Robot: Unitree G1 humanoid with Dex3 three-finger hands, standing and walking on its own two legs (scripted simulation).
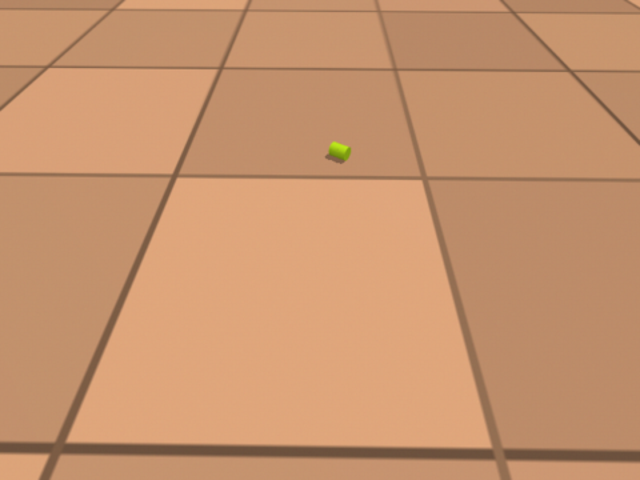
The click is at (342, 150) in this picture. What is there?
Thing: lying can
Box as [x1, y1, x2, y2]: [329, 142, 350, 160]
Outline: 332,142 329,147 329,154 345,160 350,153 350,148 339,143
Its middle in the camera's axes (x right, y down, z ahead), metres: +0.10 -0.49 +2.12
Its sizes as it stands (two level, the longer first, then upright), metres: 0.097 0.075 0.075
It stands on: the floor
